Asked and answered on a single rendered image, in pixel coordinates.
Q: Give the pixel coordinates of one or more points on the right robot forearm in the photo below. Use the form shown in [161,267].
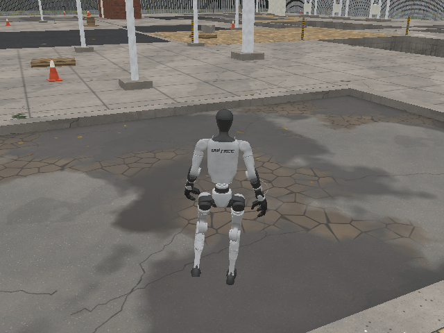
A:
[257,188]

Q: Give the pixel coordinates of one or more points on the robot right hand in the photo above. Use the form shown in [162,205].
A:
[263,207]

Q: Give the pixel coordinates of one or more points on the robot left upper arm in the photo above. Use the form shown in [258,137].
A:
[197,157]

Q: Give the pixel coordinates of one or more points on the robot right upper arm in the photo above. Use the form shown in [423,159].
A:
[248,159]

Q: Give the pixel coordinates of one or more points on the robot torso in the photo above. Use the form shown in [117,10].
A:
[222,160]

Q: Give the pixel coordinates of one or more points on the robot left hand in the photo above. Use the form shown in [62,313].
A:
[194,191]

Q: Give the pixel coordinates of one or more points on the left robot forearm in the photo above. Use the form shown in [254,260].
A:
[190,180]

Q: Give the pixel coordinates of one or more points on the humanoid robot head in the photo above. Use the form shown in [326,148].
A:
[224,120]

